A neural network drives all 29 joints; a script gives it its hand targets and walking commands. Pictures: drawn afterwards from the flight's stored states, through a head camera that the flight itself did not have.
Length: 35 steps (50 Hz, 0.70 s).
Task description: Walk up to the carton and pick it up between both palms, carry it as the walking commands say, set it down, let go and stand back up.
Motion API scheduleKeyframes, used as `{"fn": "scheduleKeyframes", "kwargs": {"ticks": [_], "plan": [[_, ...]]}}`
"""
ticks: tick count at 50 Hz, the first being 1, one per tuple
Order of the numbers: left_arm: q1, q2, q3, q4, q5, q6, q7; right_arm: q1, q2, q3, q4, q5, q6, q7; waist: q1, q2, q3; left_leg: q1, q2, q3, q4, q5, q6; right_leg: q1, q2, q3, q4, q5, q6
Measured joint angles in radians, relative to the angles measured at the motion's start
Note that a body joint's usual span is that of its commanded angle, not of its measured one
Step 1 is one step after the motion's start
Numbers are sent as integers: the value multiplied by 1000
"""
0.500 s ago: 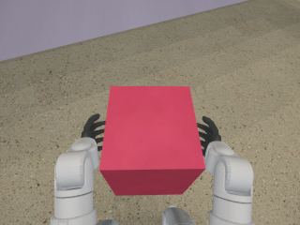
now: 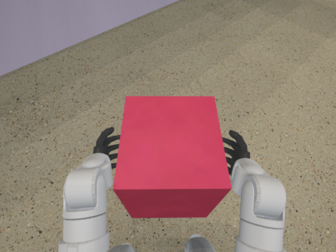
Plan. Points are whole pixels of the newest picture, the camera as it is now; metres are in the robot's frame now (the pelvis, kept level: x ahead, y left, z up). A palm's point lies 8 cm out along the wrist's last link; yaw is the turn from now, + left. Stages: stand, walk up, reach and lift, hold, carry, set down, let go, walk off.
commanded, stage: carry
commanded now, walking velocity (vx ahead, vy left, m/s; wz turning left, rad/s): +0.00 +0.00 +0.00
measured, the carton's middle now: (169, 162) +0.32 +0.00 +0.00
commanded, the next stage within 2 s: none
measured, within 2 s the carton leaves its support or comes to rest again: neither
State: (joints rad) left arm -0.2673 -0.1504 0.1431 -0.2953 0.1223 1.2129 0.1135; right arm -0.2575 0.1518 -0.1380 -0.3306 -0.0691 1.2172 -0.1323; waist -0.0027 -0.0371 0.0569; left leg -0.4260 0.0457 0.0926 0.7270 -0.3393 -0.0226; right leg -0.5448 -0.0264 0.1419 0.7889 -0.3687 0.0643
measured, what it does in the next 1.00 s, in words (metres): steps on the spot: right foot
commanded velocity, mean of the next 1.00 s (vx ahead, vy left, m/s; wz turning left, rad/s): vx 0.00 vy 0.00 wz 0.00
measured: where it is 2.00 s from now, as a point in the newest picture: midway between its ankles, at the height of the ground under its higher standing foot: outside the picture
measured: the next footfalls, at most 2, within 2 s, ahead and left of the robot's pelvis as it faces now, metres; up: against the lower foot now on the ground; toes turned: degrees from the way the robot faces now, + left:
right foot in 0.26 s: +0.02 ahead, -0.08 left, +0.00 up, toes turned -8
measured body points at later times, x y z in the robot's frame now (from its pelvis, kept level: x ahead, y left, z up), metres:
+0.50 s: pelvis -0.04 +0.05 +0.01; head +0.00 +0.07 +0.45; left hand +0.28 +0.16 +0.07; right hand +0.24 -0.13 +0.08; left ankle +0.01 +0.14 -0.71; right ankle -0.02 -0.07 -0.71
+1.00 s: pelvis -0.06 +0.05 +0.00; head -0.05 +0.07 +0.45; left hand +0.25 +0.17 +0.07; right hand +0.21 -0.12 +0.09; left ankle +0.01 +0.14 -0.71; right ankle -0.02 -0.07 -0.71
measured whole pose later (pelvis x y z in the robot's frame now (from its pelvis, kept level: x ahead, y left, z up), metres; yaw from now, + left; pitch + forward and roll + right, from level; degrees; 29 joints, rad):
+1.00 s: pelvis -0.06 +0.05 +0.00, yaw -6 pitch +0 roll +0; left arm -0.27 -0.15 0.13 -0.26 0.12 1.24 0.13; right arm -0.26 0.15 -0.16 -0.30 -0.07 1.24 -0.13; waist 0.00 -0.04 0.01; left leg -0.43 0.07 0.19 0.71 -0.29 0.05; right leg -0.43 -0.02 -0.03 0.71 -0.28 -0.01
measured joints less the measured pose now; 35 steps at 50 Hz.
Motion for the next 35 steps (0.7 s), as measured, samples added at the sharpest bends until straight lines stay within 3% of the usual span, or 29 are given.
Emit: {"fn": "scheduleKeyframes", "kwargs": {"ticks": [2, 4, 7, 10, 13, 16, 20, 25, 35], "plan": [[13, 1, 0, -13, 0, 15, 1, 0, 0, 6, 3, 0, 13, 0, -1, 1, -1, 0, 11, 9, -2, -7, 31, -31, 8, -46, 145, -115, 0], [11, 1, 0, -19, 0, 18, 3, 0, 0, 6, 3, 0, 11, 3, 0, 1, -2, 0, 19, 14, -4, -8, 42, -43, 12, -87, 259, -126, 0], [10, 2, 0, -37, 0, 19, 9, -4, 1, 7, 2, 0, -2, 9, 0, -1, -8, -1, 23, 42, -4, -8, 53, -30, 6, -124, 278, -127, 0], [3, 4, 0, -39, 0, 20, 10, -6, 1, 7, 2, 0, -8, 11, 0, -2, -19, -1, 22, 81, -4, -8, 62, 10, 8, -148, 207, -128, 0], [4, 1, 0, -33, 0, 20, 10, -6, 1, 4, 3, 0, -1, 9, 1, -3, -33, -2, 22, 113, 1, -11, 62, 120, 15, -169, -51, -28, -5], [-8, -6, -9, 14, 0, 13, 10, 1, -2, -21, 3, 0, 13, 8, -1, 6, -31, 0, 25, 103, 3, -34, 14, 122, 21, -166, -74, 28, -67], [-21, -8, -10, 28, 0, 12, 12, 1, -2, -29, 3, 0, 14, 7, 0, 6, -32, -1, 25, 84, -10, -18, -19, 112, 12, -167, -74, 38, -76], [-11, -5, -10, 16, 0, 12, 12, 1, -1, -22, 5, 0, 11, 8, 0, -4, -36, 0, 20, 89, -17, 18, 67, 112, 10, -167, -74, 50, -75], [-6, -4, -10, 14, 0, 20, 13, 1, -1, -20, 11, 0, 16, 9, 0, -4, -48, 0, 21, 94, -17, 35, 67, 117, 5, -167, -81, 69, -71]]}}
